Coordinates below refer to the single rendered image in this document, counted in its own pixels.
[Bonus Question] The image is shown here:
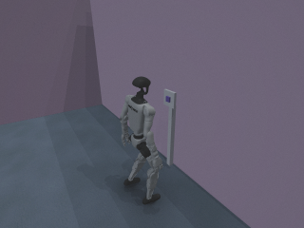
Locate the robot left upper arm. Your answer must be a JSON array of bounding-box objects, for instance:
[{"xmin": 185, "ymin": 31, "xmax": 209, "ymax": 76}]
[{"xmin": 120, "ymin": 95, "xmax": 134, "ymax": 121}]

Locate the robot right upper arm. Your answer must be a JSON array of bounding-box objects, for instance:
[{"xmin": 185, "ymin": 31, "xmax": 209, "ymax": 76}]
[{"xmin": 143, "ymin": 104, "xmax": 156, "ymax": 138}]

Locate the button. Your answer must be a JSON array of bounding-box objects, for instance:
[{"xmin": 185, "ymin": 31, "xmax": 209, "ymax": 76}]
[{"xmin": 165, "ymin": 96, "xmax": 171, "ymax": 103}]

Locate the robot right thigh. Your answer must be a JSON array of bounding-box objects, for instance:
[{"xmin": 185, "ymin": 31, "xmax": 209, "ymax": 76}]
[{"xmin": 139, "ymin": 143, "xmax": 160, "ymax": 179}]

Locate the robot left hand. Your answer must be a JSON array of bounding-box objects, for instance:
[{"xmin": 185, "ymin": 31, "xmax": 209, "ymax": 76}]
[{"xmin": 121, "ymin": 133, "xmax": 131, "ymax": 146}]

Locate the right robot forearm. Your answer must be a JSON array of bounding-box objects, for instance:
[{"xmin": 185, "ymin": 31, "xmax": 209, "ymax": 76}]
[{"xmin": 145, "ymin": 131, "xmax": 159, "ymax": 160}]

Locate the panel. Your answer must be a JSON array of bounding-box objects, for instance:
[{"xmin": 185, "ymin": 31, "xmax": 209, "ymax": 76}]
[{"xmin": 163, "ymin": 89, "xmax": 177, "ymax": 166}]

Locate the left robot foot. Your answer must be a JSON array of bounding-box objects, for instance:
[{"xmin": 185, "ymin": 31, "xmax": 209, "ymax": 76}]
[{"xmin": 123, "ymin": 177, "xmax": 141, "ymax": 186}]

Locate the robot right hand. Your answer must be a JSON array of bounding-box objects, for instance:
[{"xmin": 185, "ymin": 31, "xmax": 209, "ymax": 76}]
[{"xmin": 152, "ymin": 157, "xmax": 163, "ymax": 174}]

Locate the left robot forearm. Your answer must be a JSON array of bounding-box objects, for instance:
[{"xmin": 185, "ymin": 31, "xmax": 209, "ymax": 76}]
[{"xmin": 120, "ymin": 118, "xmax": 128, "ymax": 135}]

